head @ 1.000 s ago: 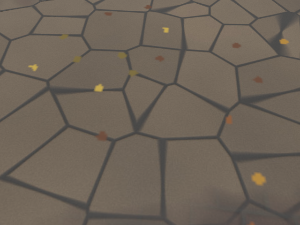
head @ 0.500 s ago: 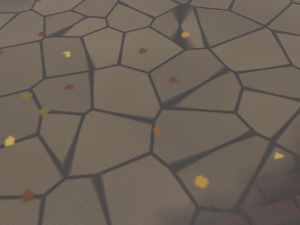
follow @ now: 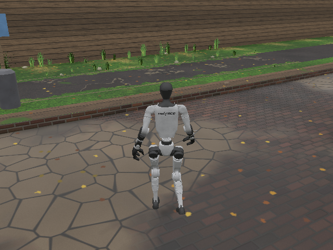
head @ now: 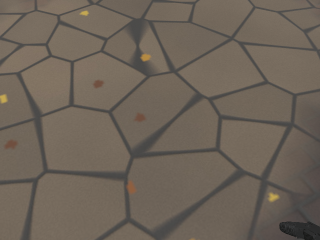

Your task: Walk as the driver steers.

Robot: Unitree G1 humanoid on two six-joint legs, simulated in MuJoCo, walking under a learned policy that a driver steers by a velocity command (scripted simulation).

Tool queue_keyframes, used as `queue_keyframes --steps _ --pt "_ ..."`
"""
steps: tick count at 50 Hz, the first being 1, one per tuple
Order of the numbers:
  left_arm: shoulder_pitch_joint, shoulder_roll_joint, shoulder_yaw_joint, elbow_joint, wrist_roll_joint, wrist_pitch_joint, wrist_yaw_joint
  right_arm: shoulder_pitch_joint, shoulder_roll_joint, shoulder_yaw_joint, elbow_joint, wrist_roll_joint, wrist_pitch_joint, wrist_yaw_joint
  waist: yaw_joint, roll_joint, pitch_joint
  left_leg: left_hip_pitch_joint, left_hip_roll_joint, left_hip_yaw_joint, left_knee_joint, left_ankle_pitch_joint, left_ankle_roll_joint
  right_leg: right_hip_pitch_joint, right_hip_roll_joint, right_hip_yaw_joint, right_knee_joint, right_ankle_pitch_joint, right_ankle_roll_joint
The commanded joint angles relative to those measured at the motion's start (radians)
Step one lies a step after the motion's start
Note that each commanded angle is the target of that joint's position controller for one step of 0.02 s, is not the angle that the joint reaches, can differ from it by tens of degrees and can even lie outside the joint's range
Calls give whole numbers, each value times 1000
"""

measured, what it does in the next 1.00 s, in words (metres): walks ahead, turning right: right foot, then left foot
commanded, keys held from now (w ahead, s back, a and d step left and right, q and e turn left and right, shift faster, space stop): w+e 0.10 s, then e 0.20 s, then no key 0.50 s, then e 0.20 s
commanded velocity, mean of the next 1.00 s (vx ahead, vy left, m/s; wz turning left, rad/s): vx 0.17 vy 0.00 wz -0.36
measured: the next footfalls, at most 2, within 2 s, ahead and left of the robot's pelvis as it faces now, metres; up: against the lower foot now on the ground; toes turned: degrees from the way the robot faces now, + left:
right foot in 0.38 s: +0.32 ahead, -0.16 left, +0.00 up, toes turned -14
left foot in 0.74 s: +0.35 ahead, +0.08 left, +0.00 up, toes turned -16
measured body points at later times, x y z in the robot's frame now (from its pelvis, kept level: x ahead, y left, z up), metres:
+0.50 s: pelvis +0.21 -0.05 +0.00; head +0.26 -0.08 +0.45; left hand +0.46 +0.16 -0.07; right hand +0.26 -0.36 -0.12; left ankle +0.16 +0.11 -0.64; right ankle +0.28 -0.16 -0.73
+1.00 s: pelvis +0.28 -0.04 +0.00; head +0.30 -0.05 +0.45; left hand +0.49 +0.18 -0.11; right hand +0.30 -0.34 -0.12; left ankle +0.31 +0.09 -0.73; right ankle +0.29 -0.15 -0.72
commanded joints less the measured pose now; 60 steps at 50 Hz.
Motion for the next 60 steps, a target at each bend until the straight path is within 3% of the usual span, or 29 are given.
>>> queue_keyframes --steps 1,4,7,11,15,18,19,20,21,22,23,25,29,33,36,37,38,39,40,43,46,50,52,53,54,55,56,58,60 --pt "-80 130 36 -118 12 -16 -3 128 -93 -32 -4 -7 8 -13 -84 113 -56 364 320 -382 -290 -99 160 -395 -138 -5 107 101 12" --pt "-68 65 25 -121 5 5 -11 107 -99 -37 21 -2 -8 -14 -51 140 -17 251 297 -234 -368 0 171 -342 -169 -32 40 137 15" --pt "-131 51 19 -148 20 9 -12 96 -140 -50 46 -3 -12 -18 -45 102 15 251 308 -113 -380 260 189 -376 -174 -42 -90 236 37" --pt "-213 31 10 -161 25 -6 -38 78 -173 -55 64 6 15 -32 -72 101 -8 259 246 82 -322 486 137 -248 -133 -132 -365 477 35" --pt "-266 67 28 -201 24 6 -67 108 -217 -68 85 40 39 -37 -75 117 -32 369 286 106 -219 529 105 -194 -100 -163 -503 428 -8" --pt "-80 144 74 -164 37 8 -57 114 -203 -65 88 57 52 -37 35 68 -133 336 234 140 112 599 48 97 -6 -196 -659 476 -85" --pt "-5 227 93 -162 39 11 -33 166 -157 -44 75 13 51 -33 51 -94 -215 142 168 161 397 236 -15 334 -159 -5 -651 903 -149" --pt "-86 294 79 -206 60 6 -19 288 -70 -6 53 -28 48 -18 -69 -285 -355 -172 17 68 761 -587 -84 579 -450 417 -610 1220 -381" --pt "-79 206 59 -227 52 3 -30 243 -170 -21 86 2 53 -11 21 -122 -499 -160 41 -104 835 -541 -82 537 -451 443 -683 1009 -401" --pt "-127 162 43 -215 47 -3 -36 156 -191 -28 65 33 64 -11 16 -73 -369 -218 79 -92 821 -463 -73 452 -393 314 -706 889 -347" --pt "-163 126 32 -197 32 -3 -36 126 -165 -22 62 25 74 -21 -8 -14 -275 -232 112 -83 741 -402 -73 346 -337 233 -725 769 -286" --pt "-233 115 23 -189 41 1 -30 128 -163 -24 74 14 100 -38 -60 -36 -182 -108 130 -76 637 -321 -84 112 -276 147 -784 680 -242" --pt "-282 106 22 -166 57 -7 -19 170 -111 -9 99 2 120 -55 -86 -66 -184 35 111 -56 417 -248 -104 1 -234 55 -814 653 -238" --pt "-274 92 15 -125 59 5 -13 111 -108 -5 96 5 127 -55 -50 -89 -165 109 106 -55 235 -165 -93 -18 -232 75 -837 354 -222" --pt "-284 51 -5 -94 49 11 -18 131 -86 0 112 -9 121 -42 -81 -69 -119 242 80 -22 -1 -38 -57 -79 -192 71 -814 115 -155" --pt "-240 23 -15 -69 52 8 -20 136 -94 1 112 -24 117 -38 -78 -41 -103 287 106 -58 -73 24 -36 -103 -156 56 -795 52 -102" --pt "-199 15 -17 -56 64 5 -21 126 -154 -7 96 -31 113 -40 -41 59 -80 283 205 -162 -118 97 2 -122 -92 7 -714 2 -48" --pt "-161 0 -15 -55 60 6 -20 70 -171 -12 109 -23 112 -38 19 208 -61 122 223 -179 -146 -131 48 -25 -33 -81 -704 84 -9" --pt "-221 31 -11 -51 67 9 -15 37 -111 1 95 -23 104 -32 -15 189 -34 27 186 -171 -191 -288 36 72 -37 -80 -674 171 7" --pt "-265 81 11 -65 47 29 -1 56 -149 -12 103 -13 85 -41 -44 174 -1 75 163 -124 -166 -219 0 7 -35 -58 -630 244 -29" --pt "-261 68 22 -74 33 29 -3 139 -175 -30 117 -1 89 -66 -72 155 -34 183 222 -149 -135 -58 51 -78 -19 -68 -548 328 -37" --pt "-222 48 34 -82 29 39 -17 108 -170 -43 98 6 109 -95 -63 199 -69 244 351 -204 -106 153 130 -134 -33 -109 -427 198 -33" --pt "-201 48 40 -85 28 44 -25 74 -167 -47 84 11 115 -99 -48 162 -66 199 346 -166 -57 150 109 -83 -49 -109 -464 214 -59" --pt "-192 74 50 -86 26 45 -24 80 -164 -51 81 8 118 -98 -52 83 -60 152 286 -91 13 75 61 -33 -68 -55 -545 369 -85" --pt "-178 145 71 -85 28 46 -17 76 -139 -49 57 -5 118 -94 -72 -120 -59 63 143 55 186 -45 -25 17 -150 147 -672 498 -155" --pt "-119 172 75 -91 39 38 -17 -3 -120 -40 26 -10 118 -92 -9 -241 -75 -123 2 45 388 -336 -85 160 -254 408 -778 594 -274" --pt "-76 157 62 -87 55 16 -20 -16 -99 -33 13 -5 115 -86 6 -210 -147 -214 0 -91 582 -515 -82 268 -320 487 -793 641 -326" --pt "-158 153 58 -113 32 -12 -16 38 -113 -38 37 7 112 -77 -38 -41 -170 -244 31 -146 686 -436 -74 272 -302 392 -746 702 -282" --pt "-207 134 49 -120 14 0 1 30 -131 -46 39 0 104 -82 -54 -26 -164 -192 52 -144 593 -337 -86 219 -244 306 -752 673 -231"
Over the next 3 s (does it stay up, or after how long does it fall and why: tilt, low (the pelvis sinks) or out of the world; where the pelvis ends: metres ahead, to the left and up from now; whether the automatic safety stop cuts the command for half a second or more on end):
stays up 0.60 -0.72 0.00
